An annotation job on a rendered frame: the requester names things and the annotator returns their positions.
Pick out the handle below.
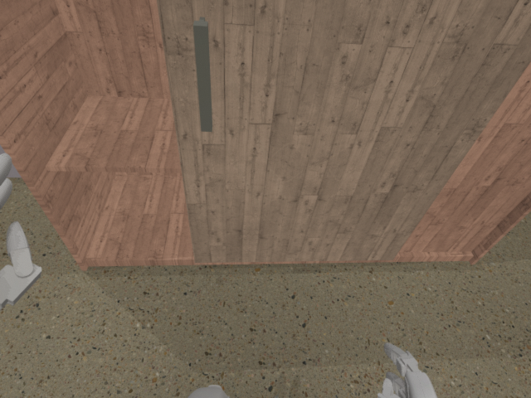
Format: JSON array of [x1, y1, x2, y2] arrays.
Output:
[[193, 17, 212, 132]]

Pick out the robot left hand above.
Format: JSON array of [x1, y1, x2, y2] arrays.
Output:
[[0, 153, 41, 310]]

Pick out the robot right hand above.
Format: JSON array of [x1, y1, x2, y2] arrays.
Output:
[[378, 342, 437, 398]]

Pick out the wardrobe door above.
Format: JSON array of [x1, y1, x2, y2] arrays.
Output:
[[157, 0, 531, 263], [399, 62, 531, 252]]

